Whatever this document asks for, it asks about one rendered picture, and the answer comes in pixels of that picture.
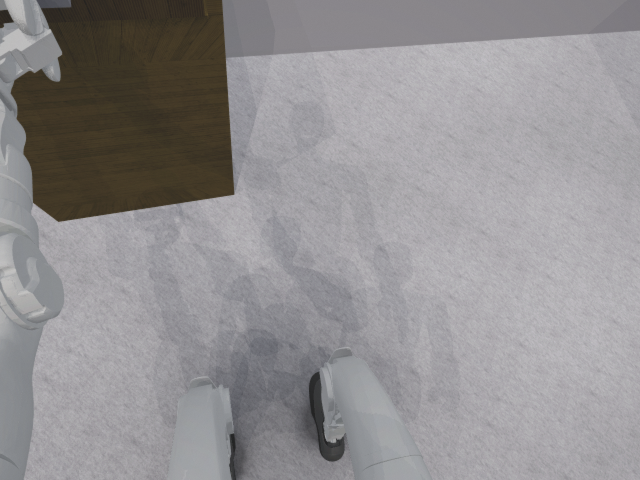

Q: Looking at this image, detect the robot left thigh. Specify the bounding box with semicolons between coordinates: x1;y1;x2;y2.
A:
167;384;234;480

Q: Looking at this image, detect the robot left hand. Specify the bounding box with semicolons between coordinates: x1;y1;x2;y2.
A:
0;0;62;93

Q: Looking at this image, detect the cabinet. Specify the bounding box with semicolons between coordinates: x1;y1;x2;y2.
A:
0;0;234;222

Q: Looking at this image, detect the right robot foot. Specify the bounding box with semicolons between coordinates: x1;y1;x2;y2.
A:
309;372;345;462

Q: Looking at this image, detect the robot left upper arm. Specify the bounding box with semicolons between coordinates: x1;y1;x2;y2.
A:
0;232;64;480

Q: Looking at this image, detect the drawer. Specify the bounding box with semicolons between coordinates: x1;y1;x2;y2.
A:
0;0;205;25

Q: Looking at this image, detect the robot left forearm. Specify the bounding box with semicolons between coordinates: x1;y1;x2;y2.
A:
0;81;39;248

